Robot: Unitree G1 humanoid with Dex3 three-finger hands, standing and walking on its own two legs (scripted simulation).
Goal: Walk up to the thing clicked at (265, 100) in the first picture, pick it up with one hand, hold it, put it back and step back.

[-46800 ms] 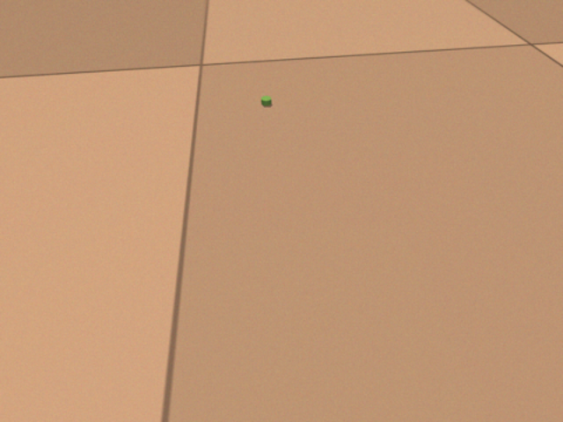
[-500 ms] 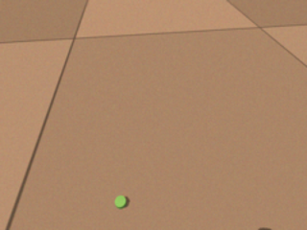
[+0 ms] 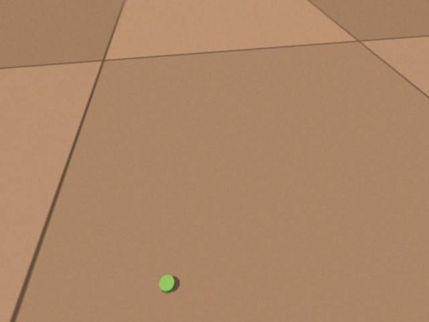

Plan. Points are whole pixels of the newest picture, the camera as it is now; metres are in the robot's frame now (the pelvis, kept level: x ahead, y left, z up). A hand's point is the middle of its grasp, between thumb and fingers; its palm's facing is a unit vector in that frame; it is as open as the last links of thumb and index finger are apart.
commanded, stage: stand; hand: left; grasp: from above
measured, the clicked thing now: (167, 284) +0.45 +0.26 -0.76
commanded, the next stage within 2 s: step back in 1.40 s
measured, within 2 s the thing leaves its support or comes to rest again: neither
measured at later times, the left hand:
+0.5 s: hand out of the picture +0.08 +0.23 -0.16, palm faces +0.01 -0.94 -0.33, open 7.4 cm
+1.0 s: hand out of the picture +0.09 +0.24 -0.15, palm faces -0.02 -0.94 -0.34, open 7.4 cm
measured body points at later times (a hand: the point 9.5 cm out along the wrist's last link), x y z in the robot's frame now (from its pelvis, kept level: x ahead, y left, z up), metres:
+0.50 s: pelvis +0.01 -0.01 +0.00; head +0.01 -0.01 +0.45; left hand +0.08 +0.28 -0.13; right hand +0.07 -0.30 -0.14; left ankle +0.02 +0.14 -0.74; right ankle +0.02 -0.14 -0.74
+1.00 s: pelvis +0.02 -0.01 +0.00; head +0.03 -0.01 +0.45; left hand +0.09 +0.29 -0.13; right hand +0.08 -0.31 -0.14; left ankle +0.02 +0.14 -0.74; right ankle +0.02 -0.14 -0.74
